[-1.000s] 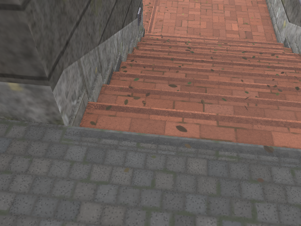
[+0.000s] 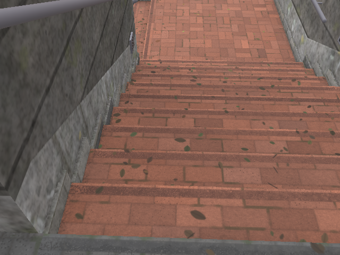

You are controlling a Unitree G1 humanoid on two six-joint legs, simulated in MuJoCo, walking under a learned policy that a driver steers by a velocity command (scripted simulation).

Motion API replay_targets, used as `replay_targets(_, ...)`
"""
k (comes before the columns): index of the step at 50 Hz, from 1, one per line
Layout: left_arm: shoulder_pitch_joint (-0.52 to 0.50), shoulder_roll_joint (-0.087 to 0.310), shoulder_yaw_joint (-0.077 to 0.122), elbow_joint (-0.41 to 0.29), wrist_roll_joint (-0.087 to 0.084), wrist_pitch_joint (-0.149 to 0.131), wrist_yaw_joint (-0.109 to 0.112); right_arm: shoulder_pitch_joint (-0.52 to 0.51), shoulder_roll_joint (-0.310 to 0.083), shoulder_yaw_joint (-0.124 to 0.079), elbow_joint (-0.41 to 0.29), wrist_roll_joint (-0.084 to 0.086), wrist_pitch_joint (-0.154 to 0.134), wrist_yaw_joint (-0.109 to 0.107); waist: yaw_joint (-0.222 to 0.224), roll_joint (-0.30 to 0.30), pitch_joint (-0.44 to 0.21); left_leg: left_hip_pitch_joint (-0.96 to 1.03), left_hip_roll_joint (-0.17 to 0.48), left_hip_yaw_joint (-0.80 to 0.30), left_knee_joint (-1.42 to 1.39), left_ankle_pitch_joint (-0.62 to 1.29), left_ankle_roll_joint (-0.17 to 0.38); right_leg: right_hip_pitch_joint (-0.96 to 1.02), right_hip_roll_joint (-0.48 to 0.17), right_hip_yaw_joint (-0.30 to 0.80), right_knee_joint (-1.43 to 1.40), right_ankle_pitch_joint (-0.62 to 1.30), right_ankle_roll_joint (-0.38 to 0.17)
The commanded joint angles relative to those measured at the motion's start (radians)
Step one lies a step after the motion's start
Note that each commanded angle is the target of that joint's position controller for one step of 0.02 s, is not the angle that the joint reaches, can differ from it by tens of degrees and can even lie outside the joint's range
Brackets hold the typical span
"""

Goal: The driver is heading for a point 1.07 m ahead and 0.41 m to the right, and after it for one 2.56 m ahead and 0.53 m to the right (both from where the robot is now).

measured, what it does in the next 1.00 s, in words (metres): walks ahead, turning right: right foot, then left foot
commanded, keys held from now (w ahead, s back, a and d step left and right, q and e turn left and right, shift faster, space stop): w+e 1.00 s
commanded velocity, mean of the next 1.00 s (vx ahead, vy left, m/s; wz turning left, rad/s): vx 0.50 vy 0.00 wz -0.51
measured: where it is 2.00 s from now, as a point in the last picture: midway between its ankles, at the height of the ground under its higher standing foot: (242, 223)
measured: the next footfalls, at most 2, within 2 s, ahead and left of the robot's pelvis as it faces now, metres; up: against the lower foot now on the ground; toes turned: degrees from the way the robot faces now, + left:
right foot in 0.32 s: +0.35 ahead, -0.20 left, +0.00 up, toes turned -10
left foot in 0.72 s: +0.51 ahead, -0.02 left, +0.00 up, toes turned -20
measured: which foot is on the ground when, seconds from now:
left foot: down 0.00-0.36, up 0.38-0.70, down 0.72-1.00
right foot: up 0.00-0.30, down 0.32-0.74, up 0.76-1.00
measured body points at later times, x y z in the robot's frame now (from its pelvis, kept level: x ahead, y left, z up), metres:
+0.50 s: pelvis +0.28 -0.10 +0.00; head +0.30 -0.10 +0.45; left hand +0.37 +0.14 -0.14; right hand +0.29 -0.35 -0.15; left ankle +0.24 +0.07 -0.65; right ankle +0.31 -0.19 -0.74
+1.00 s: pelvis +0.50 -0.15 -0.02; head +0.51 -0.16 +0.43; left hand +0.80 -0.03 -0.11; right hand +0.30 -0.35 -0.15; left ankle +0.47 +0.00 -0.74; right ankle +0.51 -0.29 -0.68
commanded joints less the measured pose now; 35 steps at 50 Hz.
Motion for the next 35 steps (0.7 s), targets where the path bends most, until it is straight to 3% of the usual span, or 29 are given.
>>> replay_targets(1, 0.074, -0.015, -0.011, -0.011, -0.011, 0.013, -0.015, -0.056, -0.037, 0.010, -0.073, -0.022, -0.041, 0.006, 0.055, 0.071, 0.047, -0.184, 0.281, -0.122, -0.227, 0.167, 0.185, 0.083, -0.041, -0.028, -0.187, 0.225, 0.006)
replay_targets(6, -0.105, 0.012, 0.000, -0.062, -0.028, 0.030, -0.025, 0.120, -0.091, 0.016, -0.008, -0.011, -0.041, 0.017, 0.004, 0.092, 0.050, 0.118, 0.331, -0.045, -0.171, 0.448, 0.171, -0.032, -0.008, -0.029, -0.376, 0.358, 0.038)
replay_targets(9, -0.184, 0.004, 0.006, -0.080, -0.040, 0.033, -0.019, 0.181, -0.097, 0.016, 0.031, -0.019, -0.023, 0.022, -0.009, 0.092, 0.071, 0.283, 0.364, -0.018, -0.153, 0.501, 0.158, -0.091, 0.002, -0.022, -0.461, 0.306, 0.042)
replay_targets(12, -0.230, 0.006, 0.014, -0.087, -0.040, 0.029, -0.016, 0.198, -0.123, -0.001, 0.041, -0.008, 0.001, 0.015, -0.013, 0.092, 0.069, 0.388, 0.376, 0.031, -0.114, 0.590, 0.133, -0.063, 0.033, -0.050, -0.523, 0.198, 0.039)
replay_targets(14, -0.241, 0.035, 0.033, -0.088, -0.033, 0.015, -0.014, 0.189, -0.122, -0.010, 0.035, -0.005, 0.014, -0.003, -0.005, 0.115, 0.056, 0.426, 0.377, 0.065, -0.058, 0.676, 0.102, 0.011, 0.078, -0.088, -0.567, 0.137, 0.022)
replay_targets(16, -0.144, 0.085, 0.061, -0.073, -0.057, -0.012, -0.001, 0.167, -0.150, -0.017, 0.013, -0.014, 0.012, -0.008, 0.059, 0.137, 0.003, 0.282, 0.337, 0.122, 0.097, 0.881, 0.060, 0.284, 0.151, -0.126, -0.548, 0.233, -0.043)
replay_targets(17, 0.017, 0.129, 0.079, -0.032, -0.069, -0.025, 0.014, 0.192, -0.107, -0.006, -0.012, -0.017, -0.001, -0.015, 0.086, 0.081, -0.146, 0.031, 0.270, 0.143, 0.294, 0.820, -0.008, 0.649, 0.123, -0.038, -0.441, 0.332, -0.120)
replay_targets(18, 0.256, 0.175, 0.091, 0.018, -0.067, -0.025, 0.027, 0.147, -0.095, 0.010, -0.059, -0.024, -0.016, -0.002, 0.188, -0.036, -0.277, -0.283, 0.155, 0.127, 0.557, 0.408, -0.086, 0.990, -0.004, 0.246, -0.527, 0.284, -0.244)
replay_targets(19, 0.507, 0.184, 0.084, 0.122, -0.033, -0.020, 0.031, 0.065, -0.091, 0.011, -0.077, -0.020, -0.010, 0.041, 0.254, -0.083, -0.350, -0.464, 0.040, 0.019, 0.900, -0.377, -0.109, 1.161, -0.167, 0.560, -0.711, 0.341, -0.337)
replay_targets(20, 0.516, 0.203, 0.106, 0.161, -0.007, -0.046, 0.037, -0.077, -0.090, 0.004, -0.131, 0.002, -0.011, 0.056, 0.271, -0.039, -0.189, -0.660, 0.085, -0.147, 0.996, -0.391, -0.058, 1.113, -0.152, 0.534, -0.759, 0.278, -0.256)
replay_targets(21, 0.385, 0.188, 0.108, 0.141, -0.025, -0.061, 0.040, -0.162, -0.105, 0.000, -0.158, 0.003, -0.016, 0.039, 0.240, -0.050, -0.054, -0.687, 0.148, -0.191, 1.018, -0.350, -0.039, 0.918, -0.132, 0.456, -0.768, 0.253, -0.216)
replay_targets(22, 0.278, 0.112, 0.081, 0.118, -0.035, -0.063, 0.037, -0.147, -0.120, -0.009, -0.166, -0.017, -0.014, 0.013, 0.166, -0.013, -0.053, -0.582, 0.173, -0.193, 0.982, -0.313, -0.022, 0.751, -0.106, 0.396, -0.787, 0.259, -0.214)
replay_targets(24, 0.147, 0.037, 0.050, 0.077, -0.048, -0.059, 0.029, -0.108, -0.023, 0.011, -0.181, -0.023, -0.001, -0.020, 0.054, 0.003, -0.015, -0.399, 0.214, -0.181, 0.871, -0.264, -0.028, 0.455, -0.080, 0.325, -0.854, 0.322, -0.221)
replay_targets(25, 0.127, 0.023, 0.044, 0.059, -0.049, -0.062, 0.026, -0.110, -0.013, 0.013, -0.192, -0.020, 0.008, -0.026, 0.032, 0.007, 0.003, -0.365, 0.208, -0.167, 0.827, -0.261, -0.039, 0.382, -0.072, 0.308, -0.885, 0.319, -0.221)
replay_targets(27, 0.118, 0.060, 0.049, 0.043, -0.047, -0.076, 0.014, -0.124, -0.031, 0.015, -0.208, -0.007, 0.023, -0.029, 0.024, 0.002, 0.018, -0.319, 0.185, -0.124, 0.688, -0.193, -0.069, 0.270, -0.029, 0.250, -0.918, 0.251, -0.194)
replay_targets(28, 0.122, 0.089, 0.054, 0.032, -0.040, -0.074, 0.007, -0.153, -0.056, 0.012, -0.223, -0.009, 0.029, -0.024, 0.030, 0.014, 0.027, -0.251, 0.159, -0.088, 0.575, -0.110, -0.074, 0.180, 0.017, 0.205, -0.925, 0.209, -0.171)
replay_targets(30, 0.152, 0.133, 0.062, 0.025, -0.021, -0.061, -0.015, -0.230, -0.029, 0.024, -0.266, -0.009, 0.042, -0.006, 0.047, -0.047, 0.030, -0.100, 0.109, -0.027, 0.500, 0.040, -0.079, 0.034, 0.078, 0.170, -0.918, 0.127, -0.145)
replay_targets(31, 0.136, 0.114, 0.054, 0.008, 0.011, -0.061, -0.016, -0.136, -0.017, 0.031, -0.245, -0.023, 0.031, 0.003, 0.005, -0.046, 0.016, 0.003, 0.119, -0.051, 0.643, 0.258, -0.074, -0.067, 0.071, 0.169, -0.828, 0.193, -0.137)
replay_targets(32, 0.116, 0.109, 0.050, -0.011, 0.011, -0.065, -0.016, -0.089, -0.044, 0.021, -0.248, -0.024, 0.024, 0.001, -0.028, -0.014, 0.001, 0.018, 0.123, -0.046, 0.668, 0.224, -0.082, -0.080, 0.061, 0.197, -0.765, 0.273, -0.149)
replay_targets(33, 0.076, 0.205, 0.088, -0.023, -0.102, -0.029, 0.020, -0.122, -0.159, -0.023, -0.257, 0.055, 0.040, -0.007, -0.035, -0.071, -0.066, -0.043, 0.097, -0.027, 0.664, 0.148, -0.104, 0.095, 0.042, 0.198, -0.749, 0.440, -0.117)
replay_targets(34, 0.109, 0.067, 0.036, -0.037, 0.006, -0.062, 0.010, -0.044, -0.121, -0.005, -0.258, -0.020, 0.015, -0.017, -0.051, 0.025, -0.001, 0.022, 0.156, -0.111, 0.622, 0.045, -0.077, 0.006, 0.019, 0.280, -0.595, 0.381, -0.111)
replay_targets(35, 0.033, 0.104, 0.050, -0.057, 0.009, -0.075, 0.002, 0.137, -0.131, -0.023, -0.213, -0.028, 0.009, -0.039, -0.161, 0.046, -0.018, 0.183, 0.101, -0.057, 0.578, -0.044, -0.069, -0.073, 0.045, 0.277, -0.466, 0.521, -0.115)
